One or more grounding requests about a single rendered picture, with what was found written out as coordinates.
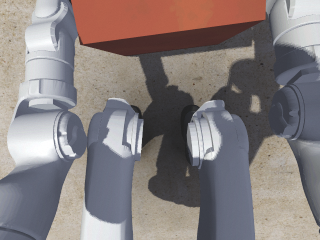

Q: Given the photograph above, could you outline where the robot right upper arm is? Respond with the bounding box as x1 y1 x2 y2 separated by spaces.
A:
268 81 320 234

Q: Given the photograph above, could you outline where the robot right shin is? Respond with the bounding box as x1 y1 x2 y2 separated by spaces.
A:
190 100 249 153

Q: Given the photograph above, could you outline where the robot left thigh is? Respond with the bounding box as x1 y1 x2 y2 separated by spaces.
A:
80 107 144 240

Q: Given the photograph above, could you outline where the robot left upper arm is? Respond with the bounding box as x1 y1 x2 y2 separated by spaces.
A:
0 110 88 240

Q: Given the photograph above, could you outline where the carton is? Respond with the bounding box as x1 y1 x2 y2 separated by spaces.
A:
71 0 266 56

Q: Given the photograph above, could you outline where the left robot forearm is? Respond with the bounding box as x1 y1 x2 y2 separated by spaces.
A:
7 0 78 156

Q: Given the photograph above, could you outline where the right robot forearm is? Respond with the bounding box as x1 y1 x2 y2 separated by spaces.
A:
265 0 320 86

